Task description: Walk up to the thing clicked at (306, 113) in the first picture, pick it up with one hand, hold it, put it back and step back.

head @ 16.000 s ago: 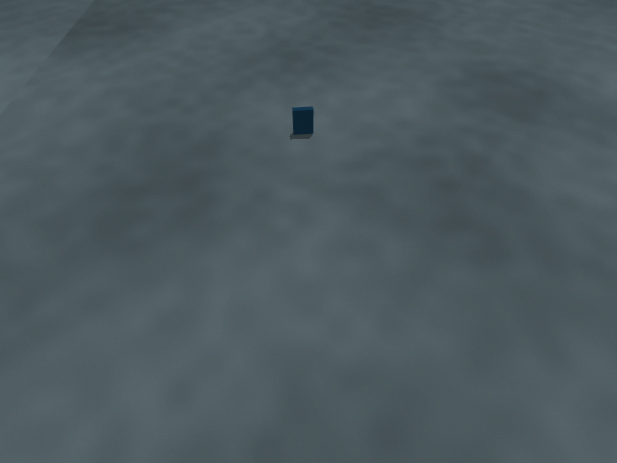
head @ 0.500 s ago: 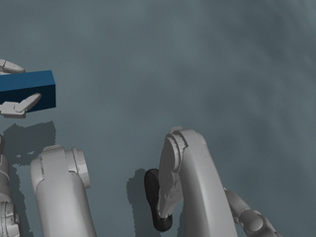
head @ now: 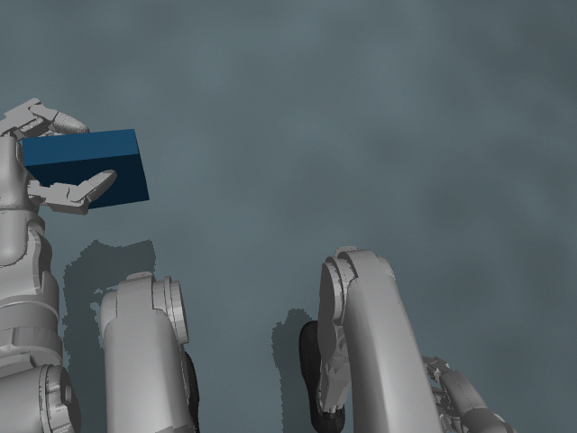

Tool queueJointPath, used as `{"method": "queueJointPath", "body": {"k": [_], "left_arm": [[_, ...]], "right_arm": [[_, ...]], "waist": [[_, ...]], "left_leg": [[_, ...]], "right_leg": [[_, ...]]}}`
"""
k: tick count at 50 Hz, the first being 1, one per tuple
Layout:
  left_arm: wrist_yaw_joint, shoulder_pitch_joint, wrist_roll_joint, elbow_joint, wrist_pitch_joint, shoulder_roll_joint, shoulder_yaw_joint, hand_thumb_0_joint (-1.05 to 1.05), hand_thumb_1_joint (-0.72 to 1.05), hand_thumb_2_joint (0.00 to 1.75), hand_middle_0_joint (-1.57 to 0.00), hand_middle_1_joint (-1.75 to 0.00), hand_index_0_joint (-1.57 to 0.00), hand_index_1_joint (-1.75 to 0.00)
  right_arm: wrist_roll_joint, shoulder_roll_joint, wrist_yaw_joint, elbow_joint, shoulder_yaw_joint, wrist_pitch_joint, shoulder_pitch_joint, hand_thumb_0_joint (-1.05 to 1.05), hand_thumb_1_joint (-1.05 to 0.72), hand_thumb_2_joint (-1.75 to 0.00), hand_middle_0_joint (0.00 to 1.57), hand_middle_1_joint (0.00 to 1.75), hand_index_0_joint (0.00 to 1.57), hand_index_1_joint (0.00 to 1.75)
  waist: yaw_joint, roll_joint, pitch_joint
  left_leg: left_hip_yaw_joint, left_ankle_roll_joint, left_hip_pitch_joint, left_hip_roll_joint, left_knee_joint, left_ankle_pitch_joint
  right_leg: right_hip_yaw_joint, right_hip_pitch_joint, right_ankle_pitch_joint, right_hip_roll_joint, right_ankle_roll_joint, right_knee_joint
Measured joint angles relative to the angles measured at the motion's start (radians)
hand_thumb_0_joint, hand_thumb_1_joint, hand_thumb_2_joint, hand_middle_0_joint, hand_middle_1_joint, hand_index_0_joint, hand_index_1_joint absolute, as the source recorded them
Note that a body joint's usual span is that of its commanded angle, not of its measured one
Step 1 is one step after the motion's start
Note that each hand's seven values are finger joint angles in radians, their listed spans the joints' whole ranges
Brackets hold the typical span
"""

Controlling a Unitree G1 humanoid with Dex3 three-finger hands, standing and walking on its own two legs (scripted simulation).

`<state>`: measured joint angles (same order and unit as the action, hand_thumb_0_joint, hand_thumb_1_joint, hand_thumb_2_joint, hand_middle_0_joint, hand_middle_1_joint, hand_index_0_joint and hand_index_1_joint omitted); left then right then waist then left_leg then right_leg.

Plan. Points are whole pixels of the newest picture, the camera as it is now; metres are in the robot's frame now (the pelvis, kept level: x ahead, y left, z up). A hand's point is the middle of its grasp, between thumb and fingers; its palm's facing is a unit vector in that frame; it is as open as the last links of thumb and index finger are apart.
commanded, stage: settle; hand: left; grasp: from the side
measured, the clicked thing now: (97, 174) +0.46 +0.22 -0.09
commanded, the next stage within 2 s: lift in 0.78 s
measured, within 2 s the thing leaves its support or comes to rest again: neither
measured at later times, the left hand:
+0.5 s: hand (68, 154) +0.45 +0.23 -0.01, palm faces +0.12 -0.99 -0.06, open 8.3 cm
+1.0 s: hand (63, 149) +0.45 +0.23 +0.01, palm faces +0.14 -0.99 -0.06, open 8.3 cm
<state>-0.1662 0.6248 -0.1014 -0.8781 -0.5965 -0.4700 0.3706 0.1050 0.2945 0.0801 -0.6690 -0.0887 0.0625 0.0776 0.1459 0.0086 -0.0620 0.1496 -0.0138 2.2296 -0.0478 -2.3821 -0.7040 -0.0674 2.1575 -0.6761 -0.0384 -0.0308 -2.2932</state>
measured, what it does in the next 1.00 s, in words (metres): stands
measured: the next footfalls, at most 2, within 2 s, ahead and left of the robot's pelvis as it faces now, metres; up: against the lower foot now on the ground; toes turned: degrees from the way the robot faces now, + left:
none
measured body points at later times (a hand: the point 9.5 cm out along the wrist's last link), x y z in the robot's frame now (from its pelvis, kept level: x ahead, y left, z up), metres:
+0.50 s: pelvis +0.00 +0.00 +0.02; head +0.21 +0.05 +0.42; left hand +0.44 +0.28 +0.00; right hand +0.12 -0.27 -0.10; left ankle +0.08 +0.13 -0.31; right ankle +0.10 -0.13 -0.31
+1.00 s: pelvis +0.00 +0.00 +0.04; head +0.20 +0.04 +0.44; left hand +0.43 +0.28 +0.01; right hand +0.12 -0.27 -0.09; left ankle +0.08 +0.13 -0.31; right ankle +0.10 -0.13 -0.31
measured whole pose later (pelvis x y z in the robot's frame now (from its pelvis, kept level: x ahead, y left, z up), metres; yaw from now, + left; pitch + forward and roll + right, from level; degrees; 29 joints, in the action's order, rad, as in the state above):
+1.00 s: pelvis +0.00 +0.00 +0.04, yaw +3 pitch +33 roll -4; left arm -0.18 0.65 -0.09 -0.93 -0.59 -0.39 0.38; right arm 0.08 0.27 0.05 -0.69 -0.04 0.02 0.11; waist 0.13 -0.01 -0.13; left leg 0.09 -0.02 2.14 -0.05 -2.24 -0.69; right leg -0.03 2.09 -0.67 -0.05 -0.02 -2.20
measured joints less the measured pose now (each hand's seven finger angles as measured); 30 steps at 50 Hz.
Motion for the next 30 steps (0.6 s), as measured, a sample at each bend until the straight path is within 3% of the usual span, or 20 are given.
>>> {"method": "queueJointPath", "body": {"k": [10, 30], "left_arm": [[-0.008, -0.005, 0.016, 0.011, 0.019, 0.031, 0.006, 0.06, -0.29, 1.02, -0.96, -1.11, -0.96, -1.11], [-0.01, 0.021, 0.014, -0.036, 0.009, 0.059, 0.013, 0.07, -0.36, 1.08, -0.97, -1.14, -0.97, -1.15]], "right_arm": [[-0.011, -0.004, -0.012, 0.005, 0.023, -0.009, 0.002, 0.0, -0.92, -0.9, 0.2, 0.3, 0.2, 0.3], [-0.017, -0.012, -0.021, -0.014, 0.043, -0.029, 0.021, 0.0, -0.92, -0.9, 0.2, 0.3, 0.2, 0.3]], "waist": [[-0.003, -0.006, -0.018], [-0.008, -0.013, -0.044]], "left_leg": [[-0.019, -0.002, -0.029, -0.002, 0.048, 0.007], [-0.044, -0.002, -0.065, 0.0, 0.1, 0.015]], "right_leg": [[0.011, -0.018, 0.002, -0.003, 0.006, 0.034], [0.029, -0.042, 0.003, -0.008, 0.009, 0.068]]}}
